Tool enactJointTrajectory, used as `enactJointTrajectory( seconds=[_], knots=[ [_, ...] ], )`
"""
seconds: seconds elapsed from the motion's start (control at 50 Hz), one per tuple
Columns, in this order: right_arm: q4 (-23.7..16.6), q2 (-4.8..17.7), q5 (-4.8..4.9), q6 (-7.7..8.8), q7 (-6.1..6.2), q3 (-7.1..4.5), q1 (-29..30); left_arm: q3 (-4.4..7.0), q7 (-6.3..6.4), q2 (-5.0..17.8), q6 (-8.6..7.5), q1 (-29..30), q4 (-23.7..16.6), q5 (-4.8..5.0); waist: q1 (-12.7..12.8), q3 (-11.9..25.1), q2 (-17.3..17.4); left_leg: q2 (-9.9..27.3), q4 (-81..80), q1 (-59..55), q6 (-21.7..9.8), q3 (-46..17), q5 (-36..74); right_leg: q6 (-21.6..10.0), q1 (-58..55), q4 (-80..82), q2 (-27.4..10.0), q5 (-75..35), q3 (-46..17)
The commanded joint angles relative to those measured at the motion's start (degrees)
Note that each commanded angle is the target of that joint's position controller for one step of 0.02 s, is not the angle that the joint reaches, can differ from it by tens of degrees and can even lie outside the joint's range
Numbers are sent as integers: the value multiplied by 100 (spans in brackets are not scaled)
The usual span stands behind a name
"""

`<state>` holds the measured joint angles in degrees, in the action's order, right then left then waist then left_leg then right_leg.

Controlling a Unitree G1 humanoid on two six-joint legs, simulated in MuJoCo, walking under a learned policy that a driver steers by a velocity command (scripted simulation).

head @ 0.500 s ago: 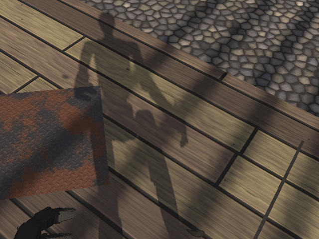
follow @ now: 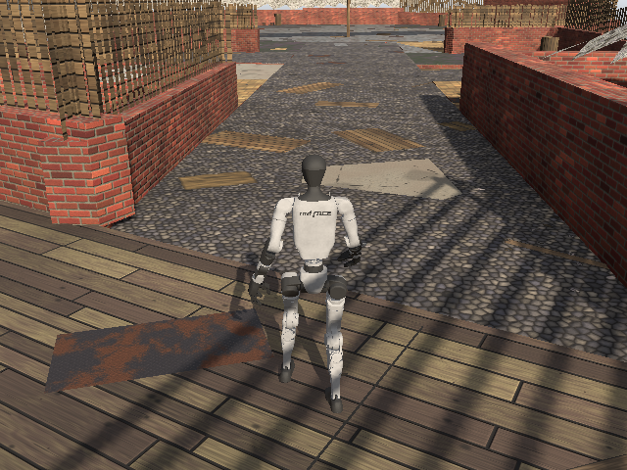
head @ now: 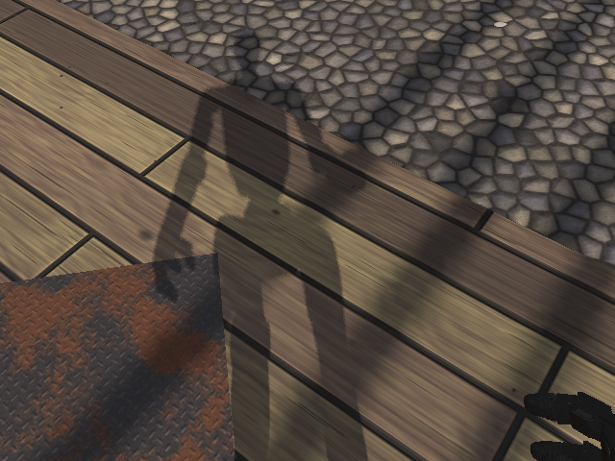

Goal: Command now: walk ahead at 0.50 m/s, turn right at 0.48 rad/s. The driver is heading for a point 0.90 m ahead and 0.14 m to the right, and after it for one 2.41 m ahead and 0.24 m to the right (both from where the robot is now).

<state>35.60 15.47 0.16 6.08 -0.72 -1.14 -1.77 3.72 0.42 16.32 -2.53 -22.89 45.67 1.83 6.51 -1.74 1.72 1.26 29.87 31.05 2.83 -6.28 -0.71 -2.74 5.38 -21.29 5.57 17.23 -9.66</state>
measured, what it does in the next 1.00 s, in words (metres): walks ahead, turning right: left foot, then right foot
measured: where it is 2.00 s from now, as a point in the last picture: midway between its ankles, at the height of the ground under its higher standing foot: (360, 362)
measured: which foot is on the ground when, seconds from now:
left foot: up 0.00-0.04, down 0.06-0.52, up 0.54-0.88, down 0.90-1.00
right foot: down 0.00-0.06, up 0.08-0.50, down 0.52-1.00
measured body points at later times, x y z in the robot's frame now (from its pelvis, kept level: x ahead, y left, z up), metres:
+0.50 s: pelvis +0.23 +0.00 -0.01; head +0.27 -0.02 +0.43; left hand +0.52 +0.17 -0.09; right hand +0.20 -0.31 -0.13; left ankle +0.16 +0.14 -0.74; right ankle +0.32 -0.13 -0.74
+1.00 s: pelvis +0.32 -0.01 -0.01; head +0.33 +0.00 +0.44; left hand +0.57 +0.15 -0.12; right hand +0.32 -0.30 -0.12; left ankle +0.39 +0.11 -0.74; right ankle +0.32 -0.13 -0.74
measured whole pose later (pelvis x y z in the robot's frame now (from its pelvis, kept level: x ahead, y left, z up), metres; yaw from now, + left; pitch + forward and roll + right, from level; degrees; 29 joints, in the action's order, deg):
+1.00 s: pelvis +0.32 -0.01 -0.01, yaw -23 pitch +0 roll -1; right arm 43.1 14.9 -0.8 -0.5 0.3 -1.5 -13.4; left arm 1.5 0.8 13.6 0.7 -8.1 39.5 -1.6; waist -0.7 -1.2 -1.1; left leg 1.0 34.6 18.1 1.3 -3.2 -16.4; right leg -0.6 19.0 -32.2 2.6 13.0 -1.7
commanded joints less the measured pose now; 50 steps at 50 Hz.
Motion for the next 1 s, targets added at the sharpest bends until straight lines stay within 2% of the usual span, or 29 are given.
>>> enactJointTrajectory(
  seconds=[0.02, 0.04, 0.06, 0.08, 0.1, 0.12, 0.14, 0.2, 0.26, 0.34, 0.42, 0.48, 0.5, 0.52, 0.54, 0.56, 0.58, 0.6, 0.62, 0.66, 0.72, 0.78, 0.86, 0.88, 0.9, 0.92, 0.94, 0.98, 1.0],
  knots=[
    [-345, 745, 54, 130, 13, -319, -160, 240, 45, 921, -7, 203, -394, 1, -575, 237, -789, -130, -353, -1394, -203, 162, -178, -626, 604, 1, -1280, -950, -1328],
    [-246, 865, 24, 143, 47, -400, -611, 194, 35, 769, -6, 228, -434, -30, -815, 457, -772, -31, -510, -2096, -366, 181, -314, -473, 749, -493, -1059, -1097, -1214],
    [-180, 1151, -68, 154, 98, -496, -1396, 72, 6, 428, -31, 283, -551, -108, -1187, 1115, -332, 791, -451, -3317, -727, -539, -671, -269, 1270, -1888, -743, -657, -825],
    [-25, 1630, -144, 56, 103, -620, -1953, -61, 12, 13, -93, -393, -712, -13, -1020, 1927, 1307, 2094, -810, -5061, -1576, -2797, -1738, 87, 2988, -3727, 3, 1300, 35],
    [55, 1306, -51, 12, 47, -572, -2043, 2, 27, 469, -101, -467, -695, 84, -1031, 1743, 1466, 2364, -1210, -4973, -1747, -3927, -3005, 169, 3891, -4751, -380, 1648, 56],
    [10, 918, -26, 4, 53, -470, -1795, 109, 35, 834, -67, 3, -692, 77, -1130, 1011, 812, 2094, -1319, -4363, -1531, -3194, -3033, 205, 4109, -5121, -599, 1110, 19],
    [2, 762, -52, -12, 54, -412, -1525, 130, 40, 854, -30, 337, -746, 10, -1067, 593, 426, 1844, -1351, -3752, -1380, -2356, -2266, 250, 4000, -5124, -773, 673, 183],
    [107, 517, -123, 1, 52, -340, -1072, 152, -30, 624, 64, 604, -883, -19, -765, 29, 536, 1332, -1727, -2586, -1261, -925, -518, 333, 3467, -4601, -1087, 125, 305],
    [256, 730, -82, 35, 71, -424, -942, 106, -36, 387, 169, 777, -1041, -98, -622, 5, 418, 1346, -1684, -2356, -1401, -32, 1868, 525, 3340, -3968, -1046, -13, 527],
    [400, 989, -24, -118, 183, -499, -810, 28, -175, 254, 171, 1177, -1160, -118, -719, 239, 358, 1178, -1607, -2328, -1282, 899, 2289, 499, 2717, -2516, -982, -1366, 865],
    [562, 1179, 116, -222, 218, -551, -931, 108, -348, 444, 192, 1635, -1397, -121, -803, 313, 332, 1303, -1207, -2683, -1111, 1156, 2137, 250, 2319, -1624, -838, -1496, 1014],
    [549, 1288, 258, -285, 235, -609, -813, 283, -366, 748, 234, 1223, -1410, -159, -474, 555, 307, 1259, -40, -2798, -888, 1334, 2779, -95, 1533, -982, -498, -1156, 1275],
    [563, 1125, 232, -296, 228, -561, -934, 417, -297, 993, 235, 643, -1252, -171, -222, 863, 27, 949, 971, -2512, -670, 1516, 2487, -299, 632, -558, -287, -1749, 1308],
    [460, 875, -25, -280, 193, -452, -1272, 553, -147, 1544, 262, 247, -1304, -166, -165, 1301, -1042, 519, 2688, -1193, -251, 1633, 66, -792, -777, -582, -1351, -4279, -126],
    [314, 505, -259, -261, 119, -277, -1796, 513, -97, 1954, 232, 583, -1536, -291, -709, 2053, -1937, -458, 4530, 501, 105, 968, -4248, -2160, -1986, -671, -2822, -5626, -2613],
    [420, 1016, -93, -282, 62, -366, -1478, 421, -148, 1457, 225, 604, -1621, -240, -248, 2550, -1032, -235, 4880, 622, 61, 43, -3822, -2173, -1782, -285, -2662, -4282, -2494],
    [308, 1102, 57, -326, 67, -387, -1079, 348, -165, 1250, 196, 933, -1617, -192, -336, 1834, -784, -65, 4712, 846, -17, 91, -3313, -1840, -1189, -150, -2367, -3498, -1890],
    [339, 1018, 4, -381, 137, -379, -966, 310, -142, 1074, 212, 1140, -1569, -91, -476, 1322, -386, 114, 4274, 858, -4, 131, -2933, -1474, -568, -29, -2024, -2782, -1486],
    [341, 1031, -63, -449, 210, -392, -884, 270, -105, 984, 256, 1339, -1592, -66, -590, 1011, -382, 201, 3853, 657, 26, 126, -2676, -1289, 54, 90, -1831, -2403, -1279],
    [420, 956, -69, -541, 224, -381, -1094, 253, -54, 988, 298, 1623, -1642, -222, -822, 919, -643, 108, 3485, -49, 106, 295, -2350, -1224, 915, 228, -1592, -2555, -913],
    [476, 714, -71, -568, 260, -295, -1160, 246, 26, 970, 294, 1575, -1525, -247, -794, 1089, -738, 78, 2702, -435, 213, 355, -2118, -1211, 1093, 171, -1484, -2729, -643],
    [506, 565, -34, -615, 230, -218, -1079, 133, 50, 712, 312, 1662, -1409, -287, -688, 1155, -868, 221, 1950, -959, 195, 376, -1676, -1089, 1266, 233, -1460, -1685, -464],
    [513, 476, -42, -587, 124, -184, -1036, -30, -62, 446, 268, 1650, -1096, -358, -726, 731, -906, 122, 458, -1922, -33, 593, -1130, -787, 1672, 168, -1387, 79, -339],
    [473, 547, -97, -580, 111, -197, -976, -54, -68, 407, 247, 1485, -998, -354, -724, 577, -806, 82, 5, -2049, -141, 600, -949, -554, 1688, 71, -1252, 389, -287],
    [329, 818, -167, -567, 118, -228, -835, -52, -47, 430, 225, 1301, -932, -368, -612, 401, -507, 403, -256, -1960, -309, 131, -306, -247, 1671, -229, -1046, 537, -179],
    [177, 1268, -154, -568, 150, -305, -651, -5, -18, 545, 206, 941, -900, -415, -255, 297, 275, 887, -397, -1751, -606, -457, 233, 21, 1682, -719, -604, 715, 222],
    [276, 1232, -111, -576, 132, -346, -564, -4, 32, 440, 205, 1086, -928, -397, -240, 230, 1013, 959, -825, -988, -913, -842, -883, 267, 1140, -944, -329, 201, 800],
    [230, 975, -98, -551, 113, -301, -570, 65, 124, 535, 262, 1539, -1002, -321, -451, 60, 998, 873, -1038, -680, -867, -1069, -1401, 264, 852, -1156, -360, -233, 858],
    [200, 1029, -66, -536, 113, -322, -632, 82, 147, 502, 309, 1547, -995, -309, -489, 65, 1011, 823, -980, -721, -844, -1095, -1246, 231, 837, -1197, -361, -257, 871]
  ],
)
